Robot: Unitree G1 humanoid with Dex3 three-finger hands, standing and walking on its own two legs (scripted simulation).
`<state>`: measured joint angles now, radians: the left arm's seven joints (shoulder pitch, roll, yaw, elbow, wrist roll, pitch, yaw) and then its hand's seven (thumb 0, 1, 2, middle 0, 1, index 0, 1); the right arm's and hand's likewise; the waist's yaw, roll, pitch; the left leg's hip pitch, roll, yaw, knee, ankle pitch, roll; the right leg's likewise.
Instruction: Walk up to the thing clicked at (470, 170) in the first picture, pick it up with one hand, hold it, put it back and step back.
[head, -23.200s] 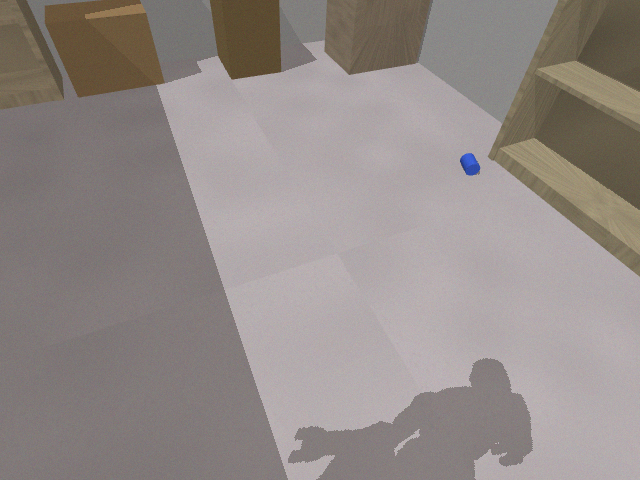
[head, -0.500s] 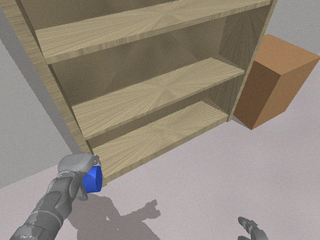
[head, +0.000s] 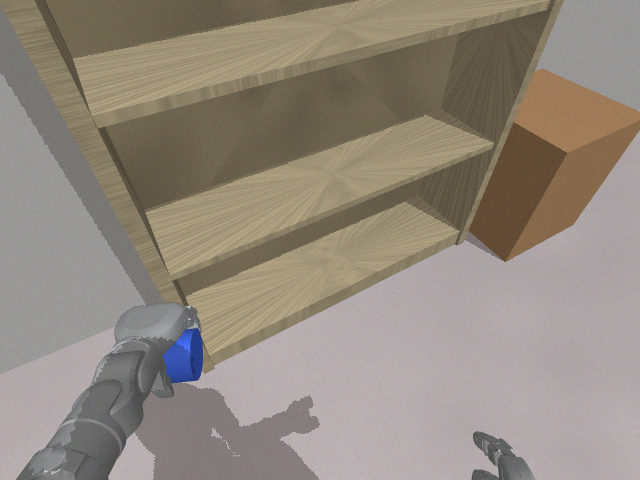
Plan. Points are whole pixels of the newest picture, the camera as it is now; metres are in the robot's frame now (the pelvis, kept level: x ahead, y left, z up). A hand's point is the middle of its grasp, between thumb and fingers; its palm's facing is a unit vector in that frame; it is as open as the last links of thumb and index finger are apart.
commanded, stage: hold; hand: left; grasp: from above
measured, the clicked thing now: (163, 357) +0.31 +0.23 -0.06
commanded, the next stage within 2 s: crouch in 0.16 s
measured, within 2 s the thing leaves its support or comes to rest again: neither
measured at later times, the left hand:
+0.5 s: hand (166, 362) +0.30 +0.22 -0.06, palm faces -0.44 -0.07 -0.90, open 10.1 cm
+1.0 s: hand (202, 383) +0.36 +0.24 -0.29, palm faces -0.39 +0.00 -0.92, open 10.1 cm
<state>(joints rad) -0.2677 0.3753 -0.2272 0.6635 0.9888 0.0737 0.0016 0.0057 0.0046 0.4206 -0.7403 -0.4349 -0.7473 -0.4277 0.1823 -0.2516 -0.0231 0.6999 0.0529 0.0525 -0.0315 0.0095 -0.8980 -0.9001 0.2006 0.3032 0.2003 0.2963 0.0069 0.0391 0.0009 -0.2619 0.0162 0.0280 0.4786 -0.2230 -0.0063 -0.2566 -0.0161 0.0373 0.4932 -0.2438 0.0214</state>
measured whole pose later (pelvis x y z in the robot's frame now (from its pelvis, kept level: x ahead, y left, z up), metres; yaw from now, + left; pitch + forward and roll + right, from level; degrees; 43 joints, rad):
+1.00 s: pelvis -0.05 +0.00 -0.17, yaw +0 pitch +29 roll -2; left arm -0.70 0.43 -0.07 1.23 1.12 0.02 0.39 0.01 0.03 0.41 -0.71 -0.48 -0.71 -0.47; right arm 0.24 -0.26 -0.06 0.75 -0.04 -0.01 0.00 0.01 -0.89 -0.89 0.20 0.30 0.20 0.30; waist -0.14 0.03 -0.18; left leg -1.46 0.03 -0.03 1.49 -0.54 0.00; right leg -1.42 0.01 0.01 1.47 -0.55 0.03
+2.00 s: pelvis -0.07 +0.00 -0.40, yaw -4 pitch +37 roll -6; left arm -0.96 0.68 0.11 1.44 1.24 -0.14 0.41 0.01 0.01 0.40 -0.75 -0.41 -0.76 -0.40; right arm 0.17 -0.26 0.02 0.76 -0.13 -0.07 0.13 0.00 -0.90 -0.90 0.20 0.30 0.20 0.30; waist -0.23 0.00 -0.08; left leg -2.23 0.02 -0.12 2.25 -0.67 -0.02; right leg -2.16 0.03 -0.04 2.20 -0.69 0.04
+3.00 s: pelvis -0.07 +0.00 -0.46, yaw -8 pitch +33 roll -9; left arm -1.02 0.84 0.16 1.59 1.25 -0.17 0.49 0.01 0.03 0.33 -0.80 -0.30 -0.81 -0.30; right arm 0.12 -0.29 0.15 0.74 -0.19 -0.11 0.18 0.00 -0.90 -0.90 0.20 0.30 0.20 0.30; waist -0.30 -0.06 0.06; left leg -2.37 0.01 -0.19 2.48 -0.70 -0.03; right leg -2.27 0.06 -0.10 2.38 -0.70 0.05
